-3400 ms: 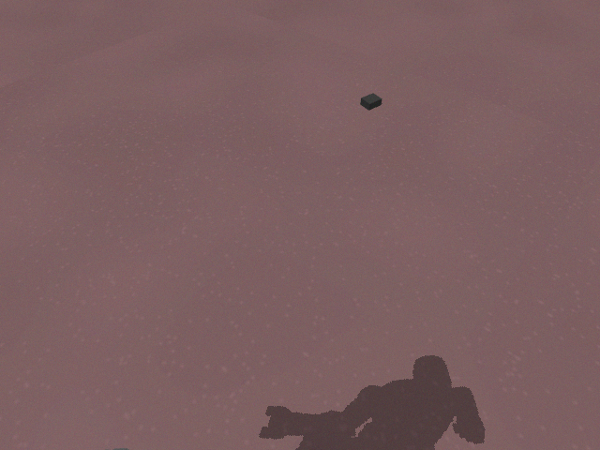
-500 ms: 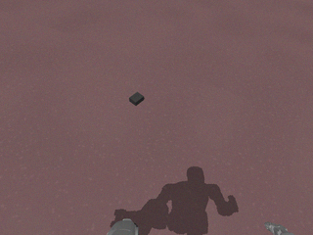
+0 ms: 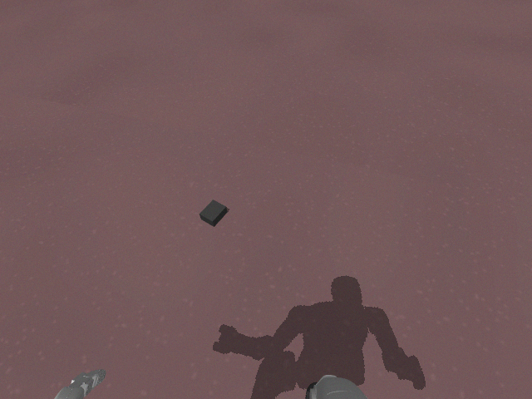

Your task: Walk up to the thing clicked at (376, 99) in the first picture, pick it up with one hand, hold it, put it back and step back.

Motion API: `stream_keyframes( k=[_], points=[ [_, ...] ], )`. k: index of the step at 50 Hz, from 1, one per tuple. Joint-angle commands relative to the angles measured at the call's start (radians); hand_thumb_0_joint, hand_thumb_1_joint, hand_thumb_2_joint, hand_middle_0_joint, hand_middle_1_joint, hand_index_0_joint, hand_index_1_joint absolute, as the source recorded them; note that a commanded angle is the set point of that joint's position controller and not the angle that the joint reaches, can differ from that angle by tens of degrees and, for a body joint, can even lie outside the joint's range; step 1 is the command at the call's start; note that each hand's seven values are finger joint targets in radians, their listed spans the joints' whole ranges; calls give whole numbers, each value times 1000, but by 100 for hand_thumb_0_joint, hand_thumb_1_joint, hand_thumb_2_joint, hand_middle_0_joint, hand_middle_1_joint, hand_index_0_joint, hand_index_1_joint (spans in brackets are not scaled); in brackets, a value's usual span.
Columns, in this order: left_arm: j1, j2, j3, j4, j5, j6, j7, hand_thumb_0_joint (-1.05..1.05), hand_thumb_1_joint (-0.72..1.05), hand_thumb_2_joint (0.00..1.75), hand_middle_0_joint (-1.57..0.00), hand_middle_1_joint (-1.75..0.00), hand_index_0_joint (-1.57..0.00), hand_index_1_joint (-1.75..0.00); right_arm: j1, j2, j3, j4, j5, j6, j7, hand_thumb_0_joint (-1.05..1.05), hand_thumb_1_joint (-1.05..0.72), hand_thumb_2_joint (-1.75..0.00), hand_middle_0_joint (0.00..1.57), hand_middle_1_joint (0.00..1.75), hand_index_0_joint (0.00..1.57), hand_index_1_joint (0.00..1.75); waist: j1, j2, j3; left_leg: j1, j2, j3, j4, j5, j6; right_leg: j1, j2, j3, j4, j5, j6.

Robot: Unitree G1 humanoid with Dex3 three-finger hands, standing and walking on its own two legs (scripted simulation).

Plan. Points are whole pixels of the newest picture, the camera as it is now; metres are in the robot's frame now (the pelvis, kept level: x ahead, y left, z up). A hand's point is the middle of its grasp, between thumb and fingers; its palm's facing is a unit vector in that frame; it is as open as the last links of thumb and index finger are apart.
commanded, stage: walk up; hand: left
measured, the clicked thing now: (213, 213) +0.97 +0.26 -0.73
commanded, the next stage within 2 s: none
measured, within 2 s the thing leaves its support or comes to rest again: neither
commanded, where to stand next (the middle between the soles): +0.56 +0.04 m, yaw +1 degrees
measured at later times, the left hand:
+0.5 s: hand (89, 381) +0.18 +0.32 -0.15, palm faces +0.04 -0.93 -0.36, open 7.4 cm
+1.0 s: hand (130, 250) +0.42 +0.30 -0.12, palm faces -0.05 -0.91 -0.41, open 7.4 cm
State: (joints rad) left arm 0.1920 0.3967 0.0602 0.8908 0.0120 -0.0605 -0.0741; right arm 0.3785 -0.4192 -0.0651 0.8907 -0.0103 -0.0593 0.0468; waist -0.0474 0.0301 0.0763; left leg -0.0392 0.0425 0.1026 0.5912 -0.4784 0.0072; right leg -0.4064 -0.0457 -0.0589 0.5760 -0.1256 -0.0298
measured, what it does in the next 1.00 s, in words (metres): walks ahead: left foot, then right foot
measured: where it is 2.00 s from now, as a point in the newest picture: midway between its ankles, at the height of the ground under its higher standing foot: (264, 303)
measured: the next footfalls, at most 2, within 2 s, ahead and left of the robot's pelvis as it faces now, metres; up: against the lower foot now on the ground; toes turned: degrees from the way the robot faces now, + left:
left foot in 0.46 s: +0.29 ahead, +0.17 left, +0.00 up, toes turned +8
right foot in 0.94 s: +0.45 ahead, -0.10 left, +0.00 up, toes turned -4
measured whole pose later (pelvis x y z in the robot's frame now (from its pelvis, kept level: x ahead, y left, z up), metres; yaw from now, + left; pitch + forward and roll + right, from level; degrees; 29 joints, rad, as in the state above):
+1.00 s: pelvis +0.33 +0.02 +0.00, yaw +0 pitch -3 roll +0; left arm 0.23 0.40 0.06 0.89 0.02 -0.07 -0.06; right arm 0.36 -0.43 -0.06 0.88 -0.01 -0.05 0.04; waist -0.04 0.06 0.09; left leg -0.17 0.08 0.08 0.75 -0.45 0.02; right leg -0.37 -0.04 -0.06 0.62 -0.20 -0.01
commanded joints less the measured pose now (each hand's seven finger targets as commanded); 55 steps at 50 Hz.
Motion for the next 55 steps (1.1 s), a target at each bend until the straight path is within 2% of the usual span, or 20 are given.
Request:
stream_keyframes(
  k=[1,2,5,7,13,18,22,23,24,25,26,30,37,43,46,47,48,49,50,55],
  points=[
    [230,351,103,-34,-9,-41,46,0,90,90,-20,-30,-20,-30,32,-205,-35,-108,11,-23,-21,0,-90,-90,20,30,20,30,147,-233,-193,-581,-53,-82,567,-67,44,601,-406,681,-281,-234,-230],
    [199,345,100,-48,-19,-38,51,0,90,90,-20,-30,-20,-30,-8,-238,-42,-95,8,-21,-29,0,-90,-90,20,30,20,30,144,-199,-152,-600,-18,-131,618,-39,42,530,-416,694,-295,-225,-271],
    [89,265,67,-71,-26,-43,59,0,90,90,-20,-30,-20,-30,1,-198,-40,-56,24,-13,-17,0,-90,-90,20,30,20,30,69,-158,-32,-503,22,-207,545,121,41,281,-241,318,-317,-90,-145],
    [66,250,62,-78,-17,-49,55,0,90,90,-20,-30,-20,-30,31,-183,-38,-42,14,-2,-4,0,-90,-90,20,30,20,30,46,-187,-29,-458,21,-173,482,172,31,219,-196,212,-331,-62,-145],
    [67,277,76,-111,-1,-57,45,0,90,90,-20,-30,-20,-30,-89,-186,-55,-64,-9,7,24,0,-90,-90,20,30,20,30,71,-166,29,-506,58,-138,220,246,-23,168,-231,172,-413,-333,-192],
    [96,286,75,-102,1,-53,38,0,90,90,-20,-30,-20,-30,-157,-166,-54,-77,-12,-13,35,0,-90,-90,20,30,20,30,91,-155,-2,-371,57,-78,19,346,-7,174,-209,108,-328,-286,-162],
    [72,272,61,-107,8,-34,35,0,90,90,-20,-30,-20,-30,-38,-206,-74,-37,-17,-28,22,0,-90,-90,20,30,20,30,3,-62,-44,-100,10,-29,-45,235,20,34,-179,76,-129,-306,-133],
    [102,224,43,-106,14,-31,35,0,90,90,-20,-30,-20,-30,65,-247,-90,-2,-17,-34,8,0,-90,-90,20,30,20,30,-46,72,-106,52,14,-80,-83,140,42,-27,-130,33,97,-189,-105],
    [149,141,19,-108,2,-29,34,0,90,90,-20,-30,-20,-30,130,-321,-108,-2,-26,-41,-8,0,-90,-90,20,30,20,30,-61,323,-138,128,214,-415,-252,-76,102,-159,-12,-54,416,-272,-39],
    [197,157,20,-90,-11,-18,42,0,90,90,-20,-30,-20,-30,80,-356,-106,-48,-20,-47,-15,0,-90,-90,20,30,20,30,-23,262,-103,131,372,-758,-385,-147,188,-318,91,14,544,-389,-16],
    [156,254,40,-75,0,-10,53,0,90,90,-20,-30,-20,-30,56,-357,-109,-53,8,-43,-11,0,-90,-90,20,30,20,30,-35,162,-74,70,400,-763,-359,-93,242,-290,13,106,584,-399,-28],
    [187,233,35,-30,-23,-9,45,0,90,90,-20,-30,-20,-30,-29,-238,-61,-78,12,-51,-24,0,-90,-90,20,30,20,30,29,93,-20,-62,236,-299,-302,419,161,-185,-42,158,503,-218,-14],
    [86,207,39,-58,-3,10,14,0,90,90,-20,-30,-20,-30,-42,-262,-72,-104,3,-54,-24,0,-90,-90,20,30,20,30,14,108,28,-135,242,-209,-389,221,223,-155,-72,89,271,-102,39],
    [21,186,42,-67,-1,-12,4,0,90,90,-20,-30,-20,-30,-55,-260,-70,-112,0,-40,-15,0,-90,-90,20,30,20,30,16,89,17,-173,206,-151,-306,249,196,14,-38,23,43,-47,16],
    [117,199,53,-32,3,-23,17,0,90,90,-20,-30,-20,-30,-75,-243,-62,-128,2,-27,-18,0,-90,-90,20,30,20,30,76,28,-41,-222,184,-118,-132,281,160,214,7,-11,-45,-52,1],
    [201,231,68,-9,4,-34,29,0,90,90,-20,-30,-20,-30,-50,-200,-45,-130,1,-25,-17,0,-90,-90,20,30,20,30,114,-75,-105,-259,135,-78,63,350,135,360,10,25,-95,-106,-15],
    [285,292,91,1,10,-44,43,0,90,90,-20,-30,-20,-30,5,-129,-20,-136,6,-28,-17,0,-90,-90,20,30,20,30,141,-274,-176,-345,49,-16,324,252,93,464,-139,244,-204,-226,-48],
    [260,355,98,-35,9,-52,53,0,90,90,-20,-30,-20,-30,43,-100,-3,-140,9,-23,-15,0,-90,-90,20,30,20,30,116,-358,-161,-570,-67,-38,477,-37,37,555,-340,616,-291,-233,-132],
    [233,373,98,-30,-6,-41,52,0,90,90,-20,-30,-20,-30,-12,-211,-33,-119,1,-11,-30,0,-90,-90,20,30,20,30,135,-263,-109,-601,-21,-99,535,-73,37,478,-397,701,-299,-225,-237],
    [135,262,57,-69,-22,-41,64,0,90,90,-20,-30,-20,-30,5,-185,-34,-62,16,7,-15,0,-90,-90,20,30,20,30,59,-207,-39,-495,22,-149,451,130,23,285,-193,259,-268,118,-137]
  ],
)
